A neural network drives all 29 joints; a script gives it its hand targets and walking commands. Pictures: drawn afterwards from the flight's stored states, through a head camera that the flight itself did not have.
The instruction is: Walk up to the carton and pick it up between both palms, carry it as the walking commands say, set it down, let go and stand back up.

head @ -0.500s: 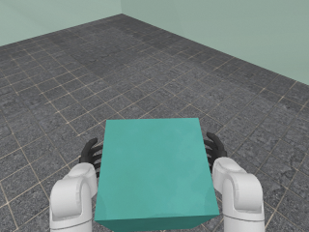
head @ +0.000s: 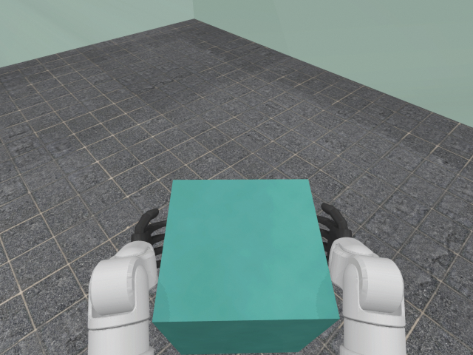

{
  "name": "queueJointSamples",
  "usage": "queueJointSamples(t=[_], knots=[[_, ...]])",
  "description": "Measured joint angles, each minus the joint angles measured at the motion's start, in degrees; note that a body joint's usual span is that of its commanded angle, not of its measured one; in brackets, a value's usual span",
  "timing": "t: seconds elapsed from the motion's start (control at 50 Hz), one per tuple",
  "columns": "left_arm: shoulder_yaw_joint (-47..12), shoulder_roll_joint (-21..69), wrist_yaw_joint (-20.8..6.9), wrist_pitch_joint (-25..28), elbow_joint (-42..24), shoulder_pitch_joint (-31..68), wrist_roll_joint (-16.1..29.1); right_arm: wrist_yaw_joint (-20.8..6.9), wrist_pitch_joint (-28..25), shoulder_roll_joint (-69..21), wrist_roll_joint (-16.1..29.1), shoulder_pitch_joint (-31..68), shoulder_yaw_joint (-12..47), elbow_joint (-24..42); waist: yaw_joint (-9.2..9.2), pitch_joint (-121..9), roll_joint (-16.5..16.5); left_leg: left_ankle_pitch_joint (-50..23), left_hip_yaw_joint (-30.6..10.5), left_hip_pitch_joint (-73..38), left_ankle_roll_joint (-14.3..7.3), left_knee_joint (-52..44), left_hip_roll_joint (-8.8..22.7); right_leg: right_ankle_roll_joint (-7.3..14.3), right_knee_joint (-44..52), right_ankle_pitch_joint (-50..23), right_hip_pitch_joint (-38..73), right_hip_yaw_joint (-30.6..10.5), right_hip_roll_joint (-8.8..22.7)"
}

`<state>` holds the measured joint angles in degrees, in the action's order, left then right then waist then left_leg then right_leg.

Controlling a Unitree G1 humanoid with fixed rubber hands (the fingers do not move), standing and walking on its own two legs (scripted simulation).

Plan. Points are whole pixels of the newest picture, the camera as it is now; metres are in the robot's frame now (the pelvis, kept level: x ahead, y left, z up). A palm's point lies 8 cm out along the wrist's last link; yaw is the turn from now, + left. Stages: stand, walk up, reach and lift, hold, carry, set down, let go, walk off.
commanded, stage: carry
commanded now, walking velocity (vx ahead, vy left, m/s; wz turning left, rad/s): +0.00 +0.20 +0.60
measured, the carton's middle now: (240, 272) +0.27 -0.01 +0.02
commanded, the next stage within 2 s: none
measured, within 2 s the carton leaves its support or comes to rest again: neither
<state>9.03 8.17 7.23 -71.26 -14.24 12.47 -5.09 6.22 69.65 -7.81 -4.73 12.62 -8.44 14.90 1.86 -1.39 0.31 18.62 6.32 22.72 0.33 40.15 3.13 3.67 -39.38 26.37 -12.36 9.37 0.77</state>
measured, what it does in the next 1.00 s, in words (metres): walks backwards, turning left: left foot, then right foot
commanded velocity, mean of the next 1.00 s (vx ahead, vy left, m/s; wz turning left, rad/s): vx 0.00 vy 0.20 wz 0.60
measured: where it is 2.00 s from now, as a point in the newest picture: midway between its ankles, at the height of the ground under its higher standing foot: outside the picture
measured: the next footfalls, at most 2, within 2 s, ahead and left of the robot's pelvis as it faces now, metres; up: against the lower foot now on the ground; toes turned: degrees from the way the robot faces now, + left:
left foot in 0.68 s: -0.09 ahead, +0.29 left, +0.00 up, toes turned +25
right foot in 0.92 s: -0.15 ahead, +0.07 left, +0.00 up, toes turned +18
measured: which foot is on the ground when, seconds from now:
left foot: down 0.00-0.50, up 0.52-0.66, down 0.68-0.96, up 0.98-1.00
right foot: down 0.00-0.72, up 0.74-0.90, down 0.92-1.00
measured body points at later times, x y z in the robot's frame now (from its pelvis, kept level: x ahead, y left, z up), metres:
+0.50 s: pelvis -0.10 +0.09 -0.02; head +0.01 +0.08 +0.41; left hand +0.16 +0.31 +0.03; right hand +0.23 +0.02 +0.01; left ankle +0.02 +0.13 -0.72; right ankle -0.06 -0.02 -0.72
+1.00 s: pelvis -0.27 +0.17 -0.02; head -0.22 +0.15 +0.43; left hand -0.10 +0.44 +0.05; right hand +0.05 +0.18 +0.03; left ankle -0.14 +0.27 -0.70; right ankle -0.19 +0.06 -0.72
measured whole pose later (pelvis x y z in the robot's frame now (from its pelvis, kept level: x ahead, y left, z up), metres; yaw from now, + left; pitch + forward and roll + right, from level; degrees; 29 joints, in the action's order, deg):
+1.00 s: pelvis -0.27 +0.17 -0.02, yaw +28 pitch +0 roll -2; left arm 9.0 7.7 6.4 -68.5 -18.0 9.6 -2.9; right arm 7.1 68.6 -7.8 -5.3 10.6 -5.5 20.3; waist -1.3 3.0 -7.5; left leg 14.3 3.0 37.0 -3.3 45.2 -5.5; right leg -1.1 -47.8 23.4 -24.0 8.7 5.9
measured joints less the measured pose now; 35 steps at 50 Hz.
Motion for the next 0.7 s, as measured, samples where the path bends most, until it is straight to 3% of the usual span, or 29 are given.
queueJointSamples(t=[0.06, 0.1, 0.16, 0.22, 0.26, 0.32, 0.44, 0.48, 0.5, 0.52, 0.56, 0.6, 0.68, 0.7], knots=[[-0.68, 0.05, 0.02, 0.21, -0.85, 0.15, -0.04, -0.06, -0.41, -0.27, 0.29, -0.81, -0.51, 1.71, 0.66, 1.38, -0.38, 8.14, -0.33, 3.25, -0.31, 6.17, -1.26, -0.61, -3.31, 1.31, -1.9, 1.75, 2.1], [-1.2, -0.02, 0.01, 0.16, -1.26, -0.13, -0.09, -0.11, -0.54, -0.09, 0.42, -1.59, -0.23, 2.44, 0.97, 1.91, -0.78, 9.19, -0.44, 4.82, -0.65, 8.99, -1.54, -1.29, -4.98, 2.0, -2.95, 3.17, 3.36], [-1.49, -0.13, -0.04, 0.09, -1.82, -0.78, -0.18, -0.14, -0.69, 0.04, 0.51, -2.2, 0.28, 2.72, 0.66, 2.26, -0.75, 6.56, -0.34, 5.05, -1.06, 7.89, -1.53, -2.66, -7.81, 3.08, -5.05, 4.62, 5.43], [-0.38, -0.32, -0.13, 0.22, -3.44, -1.7, -0.02, -0.06, -1.22, -0.18, 0.49, -1.09, 1.39, 1.77, -0.76, 4.27, 2.46, -1.05, 2.5, 4.76, -4.23, 5.52, -4.43, -4.63, -13.49, 2.4, -8.33, 2.62, 9.8], [0.81, -0.39, -0.26, 0.66, -4.76, -2.16, 0.47, 0.02, -1.29, -0.48, 0.06, 0.54, 2.12, 1.31, -1.42, 5.99, 1.72, -0.57, 2.97, 5.69, -6.11, 6.03, -4.79, -6.57, -20.53, 5.16, -12.38, -1.49, 8.28], [1.78, -0.21, -0.08, 1.5, -6.79, -0.88, 1.57, 0.07, -2.06, -0.69, -0.12, 1.45, 2.31, 3.62, -1.86, 9.33, -0.6, -2.09, 2.0, 7.13, -7.65, 5.25, -5.91, -7.21, -23.15, 7.49, -15.41, -4.64, 5.55], [2.65, 0.19, -0.13, 3.4, -10.36, 1.04, 3.23, 0.4, -3.57, -0.85, -0.11, 2.03, 2.67, 9.01, -4.0, 12.02, -2.74, -7.33, 2.93, 11.08, -9.81, 2.06, -8.84, -5.64, -13.96, 3.82, -15.73, -5.41, 3.14], [2.29, 0.23, -0.55, 4.98, -9.46, 1.07, 3.72, 0.62, -3.47, -0.85, -0.55, 2.11, 2.38, 10.16, -3.48, 13.3, -5.94, -9.0, 1.71, 11.51, -10.27, 1.28, -8.59, -3.99, -10.71, -1.59, -14.97, -4.23, 2.14], [1.72, 0.23, -0.67, 5.53, -8.42, 1.01, 3.7, 0.67, -3.31, -0.73, -0.65, 1.55, 2.07, 10.45, -2.84, 13.74, -8.09, -9.93, 0.26, 11.39, -10.06, 0.64, -8.31, -3.78, -8.66, -3.34, -13.91, -2.73, 1.62], [1.35, 0.22, -0.72, 5.36, -7.64, 0.89, 3.53, 0.76, -3.24, -0.47, -0.55, 0.47, 2.22, 10.4, -2.26, 13.4, -8.5, -7.04, -0.06, 11.91, -8.39, 1.51, -8.37, -3.86, -7.24, -4.46, -13.5, -1.82, 2.02], [0.6, 0.06, -0.81, 4.16, -7.33, 0.15, 3.2, 1.08, -3.13, 0.02, -0.23, -2.31, 3.17, 10.78, -1.4, 11.52, -6.06, 1.4, -0.07, 14.69, -4.96, 9.95, -8.11, -4.22, -6.57, -5.26, -14.3, -0.79, 4.49], [-0.38, -0.08, -0.89, 3.77, -8.05, -0.76, 2.99, 1.43, -2.95, 0.22, 0.46, -3.72, 3.33, 11.83, -0.73, 10.64, -2.56, 4.43, -1.7, 15.3, -3.6, 15.98, -6.21, -5.03, -6.83, -5.52, -14.89, -0.14, 7.23], [-2.49, -0.19, -0.32, 3.61, -9.99, -1.45, 2.22, 1.19, -1.91, 0.09, 1.87, -2.58, 1.36, 13.22, 1.43, 9.12, 1.35, 1.52, -6.15, 9.46, -2.38, 6.23, -0.04, -7.37, -8.16, -5.79, -15.45, 2.2, 11.77], [-2.58, -0.17, -0.16, 3.7, -10.35, -1.11, 1.84, 0.9, -2.39, -0.01, 2.12, -2.03, 0.93, 12.9, 1.59, 9.22, 3.17, -1.8, -4.82, 9.29, -1.23, 5.2, -1.08, -8.13, -9.19, -5.66, -15.85, 1.66, 13.87]])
